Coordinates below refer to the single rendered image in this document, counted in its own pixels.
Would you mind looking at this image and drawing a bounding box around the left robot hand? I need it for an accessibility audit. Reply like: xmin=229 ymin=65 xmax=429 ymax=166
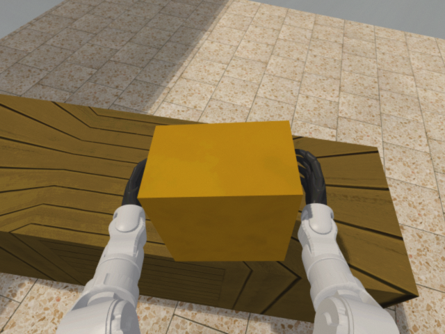
xmin=122 ymin=158 xmax=147 ymax=207

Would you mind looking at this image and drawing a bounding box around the left robot forearm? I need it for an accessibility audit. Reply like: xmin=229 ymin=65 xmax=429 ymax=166
xmin=55 ymin=205 xmax=147 ymax=334

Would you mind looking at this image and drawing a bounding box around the right robot forearm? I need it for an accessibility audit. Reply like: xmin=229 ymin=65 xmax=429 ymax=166
xmin=298 ymin=203 xmax=400 ymax=334

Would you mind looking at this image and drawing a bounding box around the pedestal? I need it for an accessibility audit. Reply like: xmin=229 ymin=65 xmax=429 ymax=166
xmin=0 ymin=94 xmax=419 ymax=323

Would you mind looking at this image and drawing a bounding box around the carton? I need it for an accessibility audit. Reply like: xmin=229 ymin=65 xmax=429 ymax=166
xmin=137 ymin=120 xmax=303 ymax=262

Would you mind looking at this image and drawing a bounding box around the left robot upper arm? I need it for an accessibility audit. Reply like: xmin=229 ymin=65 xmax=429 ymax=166
xmin=56 ymin=299 xmax=140 ymax=334

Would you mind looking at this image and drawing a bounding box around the right robot upper arm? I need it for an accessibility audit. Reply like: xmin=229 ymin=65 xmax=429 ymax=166
xmin=313 ymin=295 xmax=399 ymax=334

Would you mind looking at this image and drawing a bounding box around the right robot hand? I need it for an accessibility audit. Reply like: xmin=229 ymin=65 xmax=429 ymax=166
xmin=295 ymin=149 xmax=327 ymax=205

